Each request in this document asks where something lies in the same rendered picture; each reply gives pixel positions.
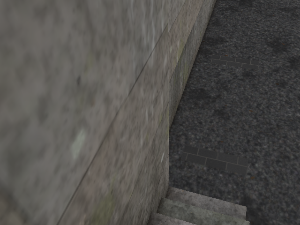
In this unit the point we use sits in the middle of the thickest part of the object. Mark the stairs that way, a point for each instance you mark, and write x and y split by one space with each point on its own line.
182 207

